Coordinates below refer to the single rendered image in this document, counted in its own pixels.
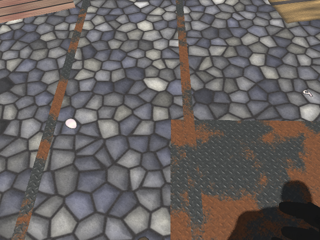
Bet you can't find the right robot hand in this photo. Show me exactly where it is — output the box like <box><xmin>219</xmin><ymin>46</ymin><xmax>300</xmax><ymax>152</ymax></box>
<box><xmin>271</xmin><ymin>201</ymin><xmax>320</xmax><ymax>240</ymax></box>

